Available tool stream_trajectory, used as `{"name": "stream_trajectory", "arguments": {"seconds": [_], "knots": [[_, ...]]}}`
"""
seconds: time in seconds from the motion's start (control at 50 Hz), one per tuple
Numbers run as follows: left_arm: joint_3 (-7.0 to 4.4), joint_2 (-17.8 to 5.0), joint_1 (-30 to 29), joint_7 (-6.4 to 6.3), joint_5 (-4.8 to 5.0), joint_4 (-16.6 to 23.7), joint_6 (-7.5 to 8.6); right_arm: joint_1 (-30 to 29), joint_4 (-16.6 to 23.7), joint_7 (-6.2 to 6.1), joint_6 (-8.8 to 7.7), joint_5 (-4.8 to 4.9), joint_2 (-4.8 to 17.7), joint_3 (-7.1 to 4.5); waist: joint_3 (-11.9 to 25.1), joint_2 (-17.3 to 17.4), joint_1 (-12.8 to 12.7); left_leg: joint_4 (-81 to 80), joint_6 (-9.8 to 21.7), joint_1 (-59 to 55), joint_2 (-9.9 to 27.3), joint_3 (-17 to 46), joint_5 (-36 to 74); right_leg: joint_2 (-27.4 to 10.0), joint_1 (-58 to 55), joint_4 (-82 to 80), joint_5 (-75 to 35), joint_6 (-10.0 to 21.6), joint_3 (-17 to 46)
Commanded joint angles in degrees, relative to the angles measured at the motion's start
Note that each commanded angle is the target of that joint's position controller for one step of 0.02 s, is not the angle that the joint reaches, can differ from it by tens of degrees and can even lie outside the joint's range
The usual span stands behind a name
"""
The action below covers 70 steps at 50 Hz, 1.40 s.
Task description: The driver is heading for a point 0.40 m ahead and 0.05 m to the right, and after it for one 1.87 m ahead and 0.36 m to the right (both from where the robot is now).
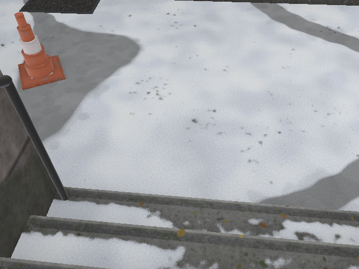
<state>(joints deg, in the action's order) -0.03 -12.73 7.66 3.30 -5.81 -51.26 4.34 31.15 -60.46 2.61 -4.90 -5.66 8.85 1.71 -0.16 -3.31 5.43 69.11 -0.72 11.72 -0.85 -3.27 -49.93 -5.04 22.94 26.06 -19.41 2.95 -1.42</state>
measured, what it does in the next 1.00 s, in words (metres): goes down, turning right: left foot 0.17 m lower, then right foot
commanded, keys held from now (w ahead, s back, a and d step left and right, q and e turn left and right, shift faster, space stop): w+e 0.28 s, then w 0.02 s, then no key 0.70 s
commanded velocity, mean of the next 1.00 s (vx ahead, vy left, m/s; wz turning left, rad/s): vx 0.26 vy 0.00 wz -0.21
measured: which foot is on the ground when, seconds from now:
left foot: down 0.00-0.02, up 0.04-0.50, down 0.52-1.00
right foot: down 0.00-0.52, up 0.54-0.78, down 0.80-1.00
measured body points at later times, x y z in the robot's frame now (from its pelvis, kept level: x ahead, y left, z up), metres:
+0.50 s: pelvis +0.28 -0.04 -0.17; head +0.28 -0.04 +0.28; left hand +0.18 +0.16 -0.31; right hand +0.43 -0.27 -0.27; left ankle +0.44 +0.03 -0.90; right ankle +0.10 -0.10 -0.78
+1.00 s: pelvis +0.39 -0.06 -0.22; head +0.41 -0.07 +0.23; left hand +0.50 +0.16 -0.36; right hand +0.39 -0.32 -0.36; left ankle +0.41 +0.03 -0.95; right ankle +0.37 -0.19 -0.95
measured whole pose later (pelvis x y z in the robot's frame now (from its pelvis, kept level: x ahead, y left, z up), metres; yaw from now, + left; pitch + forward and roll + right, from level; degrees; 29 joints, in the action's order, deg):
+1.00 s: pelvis +0.39 -0.06 -0.22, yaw -15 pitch +0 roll +1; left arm -2.1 -11.7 15.5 5.6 -0.3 -56.7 3.1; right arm 14.1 -54.1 5.1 -4.4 0.6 13.8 -2.1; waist -1.2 -0.3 0.1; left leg 30.7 1.8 14.0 -0.4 -6.1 -17.1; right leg -3.1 17.4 33.6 16.3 -1.0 -1.4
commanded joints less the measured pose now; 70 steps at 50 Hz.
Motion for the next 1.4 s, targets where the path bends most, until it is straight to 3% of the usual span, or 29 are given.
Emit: {"name": "stream_trajectory", "arguments": {"seconds": [0.02,0.04,0.06,0.1,0.12,0.16,0.18,0.22,0.26,0.32,0.34,0.4,0.48,0.52,0.54,0.56,0.58,0.62,0.64,0.66,0.68,0.7,0.72,0.76,0.8,0.84,0.9,0.96,1.4], "knots": [[-6.99,-15.3,34.0,-0.75,1.6,-10.6,0.98,0.0,0.5,4.0,1.1,-1.76,13.8,-3.21,2.7,-9.0,-17.1,26.0,3.0,21.4,3.1,5.1,36.7,0.5,-41.3,-0.6,-6.7,7.3,-2.6],[-6.57,-19.4,34.4,0.37,1.85,-9.9,0.5,14.0,-0.7,5.55,1.29,-0.8,3.3,-2.02,19.5,-16.7,-8.2,49.4,-0.1,33.9,-2.6,3.0,3.1,-9.0,-59.3,15.6,-39.0,19.2,12.4],[-6.62,-18.7,37.4,1.47,0.12,-11.0,0.45,3.3,5.0,5.77,1.15,1.3,9.1,-3.03,14.6,-8.7,-13.1,56.5,-1.1,47.5,-3.9,3.5,2.7,-11.5,-57.7,9.5,-30.1,21.7,23.5],[-4.7,-11.7,28.6,2.25,2.53,-9.6,1.46,-13.7,13.1,1.69,-0.35,3.91,10.8,-2.97,0.5,1.8,-13.3,51.6,0.4,67.0,1.5,7.7,13.2,-18.2,-39.4,-0.5,22.3,21.9,37.6],[-1.82,-4.1,21.7,2.39,0.77,-8.4,1.25,-7.8,11.6,-0.44,-0.35,2.47,7.5,-1.59,-1.6,8.2,-7.1,40.7,2.9,57.2,6.6,13.1,25.5,-17.3,-22.6,-1.6,28.3,20.0,34.3],[0.78,2.0,12.8,0.44,-0.42,-7.0,2.92,-7.9,10.8,-1.64,0.37,-0.81,1.3,0.46,-8.5,5.8,-1.6,15.1,5.8,45.1,12.1,14.9,44.3,-7.3,3.6,-6.7,36.6,16.4,26.0],[1.08,2.7,9.0,-0.43,2.05,-4.8,4.15,-9.2,9.5,-1.03,0.4,-1.35,2.1,-0.01,-7.7,4.7,-3.2,-1.5,5.1,33.4,10.8,10.4,55.4,-2.5,13.3,-7.9,36.1,16.0,17.0],[1.49,-1.4,17.6,-0.72,1.85,-8.7,4.56,-16.4,10.6,0.54,1.12,-0.61,3.2,-0.06,-3.1,-0.7,-5.7,-1.5,2.0,22.7,7.8,4.3,57.3,0.7,18.9,-4.7,34.2,15.9,16.2],[0.9,-5.6,22.4,-0.59,-0.34,-9.0,4.52,-12.4,10.4,1.51,0.38,-0.66,4.7,0.25,-1.1,3.0,-3.9,2.3,0.2,20.4,4.6,2.6,54.7,1.8,18.0,7.0,19.9,15.7,17.0],[1.43,1.2,42.9,-4.31,1.08,-16.3,4.71,-30.6,15.4,0.56,0.87,-1.39,5.6,0.9,-2.8,2.0,-16.6,-19.6,-3.0,68.7,7.5,14.0,59.1,-3.3,-32.1,18.9,27.5,16.4,34.1],[1.72,3.2,38.2,-4.96,2.67,-12.7,4.01,-32.0,14.2,1.13,0.68,-0.89,6.5,1.1,-2.9,6.2,-16.8,-36.8,-2.0,58.6,7.7,11.7,74.3,-0.3,-23.6,20.7,30.8,14.7,29.2],[1.88,-0.8,24.0,-1.53,-0.34,-6.3,2.86,-25.8,16.3,1.14,0.71,-0.15,4.3,0.72,-2.5,-1.0,-6.3,-23.6,1.8,-1.3,3.5,-0.1,84.8,7.7,33.3,17.2,41.4,9.4,17.9],[0.78,-2.8,29.0,-3.24,5.22,-5.9,2.25,-23.3,14.6,0.39,0.52,2.13,9.9,-1.75,-8.6,1.7,-9.0,-57.1,1.9,3.9,2.9,1.2,66.8,5.8,4.6,31.1,23.7,5.7,24.0],[1.5,-0.6,28.9,1.34,3.42,-6.9,0.34,4.8,4.5,-0.44,-0.43,2.87,12.6,-4.16,5.0,6.7,0.0,-57.8,10.6,-30.3,11.2,3.1,92.5,8.5,11.1,57.3,14.1,0.7,17.6],[2.04,4.9,39.4,2.96,3.77,-6.5,0.94,11.9,4.8,1.11,0.41,2.16,17.7,-6.2,26.4,21.3,-2.3,-28.8,28.8,-63.6,28.6,12.6,139.0,14.2,31.5,92.4,71.6,-5.1,6.6],[0.27,-2.5,36.7,3.25,4.33,-3.0,0.39,7.0,7.0,3.26,1.52,-1.0,17.9,-6.72,28.5,10.8,-0.3,-28.9,31.8,-60.6,31.3,19.9,141.0,13.0,42.0,101.8,74.8,-6.0,7.5],[-0.56,-3.9,25.2,2.39,4.76,2.1,-0.95,0.7,9.5,2.94,1.91,-1.51,17.1,-6.9,20.9,5.7,1.1,-34.3,29.2,-51.3,31.0,22.0,120.2,11.1,49.2,98.0,72.1,-6.7,6.1],[1.77,3.0,21.9,1.29,4.15,1.9,-2.16,-20.2,12.7,4.19,1.23,3.62,2.6,-0.28,4.7,-2.3,-10.5,-44.2,18.2,-10.7,24.8,15.3,81.0,0.0,35.6,71.9,54.8,-7.1,13.0],[2.54,6.0,25.9,2.15,5.14,-1.3,-1.88,-18.2,10.6,4.24,0.93,4.69,0.3,0.83,-3.2,2.8,-14.3,-49.2,15.4,13.4,18.7,7.6,84.5,-0.9,17.1,67.3,53.1,-8.6,8.5],[1.9,4.4,31.1,2.82,3.34,-3.5,-1.7,-14.4,8.8,2.8,-0.28,5.09,2.6,-0.19,-5.5,7.0,-13.5,-49.6,15.2,22.9,11.6,3.2,75.6,-1.1,10.6,61.0,38.7,-8.2,5.1],[2.15,5.0,31.4,3.58,2.71,-4.2,-1.84,-13.1,7.2,2.6,-1.09,4.86,4.7,-0.46,-5.9,9.4,-13.4,-49.1,15.3,27.3,10.4,3.0,71.0,-0.1,8.2,60.5,35.4,-8.9,3.0],[1.71,3.6,30.2,3.95,2.13,-4.8,-1.97,-16.4,9.3,1.82,-1.85,4.3,6.7,-0.67,-2.7,1.2,-12.8,-47.5,14.6,29.0,8.7,1.4,60.8,-1.3,4.5,42.3,19.9,-8.5,2.7],[1.05,2.3,25.9,4.61,2.14,-4.7,-1.89,-16.5,9.0,1.58,-2.1,3.83,9.7,-0.96,-3.3,0.4,-12.1,-47.3,11.0,30.4,7.8,1.5,58.2,-1.3,-1.1,31.0,17.4,-9.6,0.1],[-0.46,-1.2,21.9,4.68,3.76,-3.2,-1.79,-16.5,8.1,3.0,-1.95,4.89,13.0,-1.53,0.0,7.6,-11.8,-45.2,6.6,29.4,10.2,6.6,57.2,1.8,-11.5,26.9,19.8,-10.6,-1.8],[-2.51,-5.4,23.4,2.97,4.62,-4.0,-0.53,-17.6,8.6,5.54,-1.66,6.85,11.8,-0.78,2.2,6.1,-14.6,-42.1,4.0,20.9,12.5,10.1,56.2,0.5,-13.6,17.6,18.5,-8.7,1.5],[-2.7,-8.7,11.8,1.61,4.73,-1.7,-0.22,-9.2,8.6,5.14,-0.39,7.12,13.6,-3.25,2.7,2.0,-4.6,-46.2,3.2,10.6,7.8,7.9,35.8,-0.6,-11.7,7.5,24.7,-4.2,1.0],[-2.4,-3.3,7.8,1.37,5.36,-2.5,-0.81,-14.0,9.2,2.74,0.31,5.11,10.8,-4.11,-4.1,0.3,-4.5,-45.8,4.0,7.6,3.4,1.0,21.1,0.3,-3.1,-0.7,43.3,-2.1,3.1],[-3.81,-6.6,5.8,2.41,5.83,-2.0,-0.47,-12.8,7.2,2.25,0.21,6.64,7.6,-4.37,-1.3,0.8,-3.8,-44.1,3.6,0.4,1.2,-1.6,39.5,1.1,-4.3,-0.3,27.8,-1.3,1.2],[-5.94,-6.8,3.5,1.46,5.33,-7.0,-0.74,-16.2,2.3,1.51,1.21,5.14,9.7,-6.95,0.2,2.9,-5.8,-43.0,1.6,-0.1,2.1,-2.2,45.9,3.3,-12.7,0.5,19.0,-0.7,-1.9]]}}
Keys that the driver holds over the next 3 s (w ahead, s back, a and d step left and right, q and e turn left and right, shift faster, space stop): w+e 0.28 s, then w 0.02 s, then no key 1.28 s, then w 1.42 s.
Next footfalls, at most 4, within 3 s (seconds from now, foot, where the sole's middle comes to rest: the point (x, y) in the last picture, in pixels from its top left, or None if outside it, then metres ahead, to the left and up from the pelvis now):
0.52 left None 0.45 0.03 -0.99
0.80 right None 0.41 -0.20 -0.99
2.26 left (193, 251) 0.76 -0.08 -1.16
2.78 right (237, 219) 1.01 -0.37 -1.33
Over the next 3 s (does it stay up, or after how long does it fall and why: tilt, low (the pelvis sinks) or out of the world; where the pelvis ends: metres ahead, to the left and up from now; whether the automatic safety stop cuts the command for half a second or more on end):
stays up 1.03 -0.28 -0.57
